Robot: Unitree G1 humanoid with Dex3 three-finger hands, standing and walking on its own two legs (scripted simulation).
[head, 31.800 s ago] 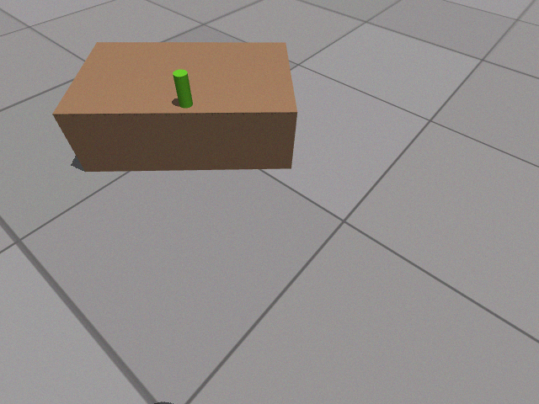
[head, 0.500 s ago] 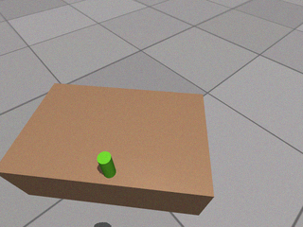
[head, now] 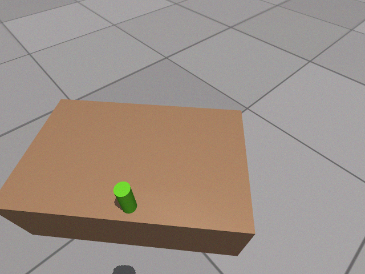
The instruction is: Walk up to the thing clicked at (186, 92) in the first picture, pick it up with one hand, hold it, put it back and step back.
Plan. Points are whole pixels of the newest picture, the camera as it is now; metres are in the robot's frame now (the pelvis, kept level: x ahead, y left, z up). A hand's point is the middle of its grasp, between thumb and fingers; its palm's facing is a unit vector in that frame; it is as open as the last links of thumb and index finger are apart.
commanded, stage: stand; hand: left
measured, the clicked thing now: (126, 198) +0.43 +0.22 -0.34
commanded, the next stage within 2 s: step back in 1.32 s
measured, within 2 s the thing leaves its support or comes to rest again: neither
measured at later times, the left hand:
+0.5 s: hand out of the picture +0.08 +0.25 -0.15, palm faces -0.02 -0.94 -0.34, open 7.3 cm
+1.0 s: hand out of the picture +0.09 +0.25 -0.15, palm faces -0.02 -0.94 -0.34, open 7.3 cm
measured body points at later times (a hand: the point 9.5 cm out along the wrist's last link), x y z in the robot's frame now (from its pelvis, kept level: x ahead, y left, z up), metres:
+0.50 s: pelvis +0.00 +0.00 +0.00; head +0.01 -0.01 +0.45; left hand +0.08 +0.30 -0.13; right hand +0.07 -0.30 -0.14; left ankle -0.04 +0.16 -0.75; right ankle +0.03 -0.11 -0.75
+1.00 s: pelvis +0.01 +0.00 +0.00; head +0.02 +0.00 +0.45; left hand +0.09 +0.30 -0.13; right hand +0.07 -0.30 -0.14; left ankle -0.04 +0.16 -0.75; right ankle +0.03 -0.11 -0.75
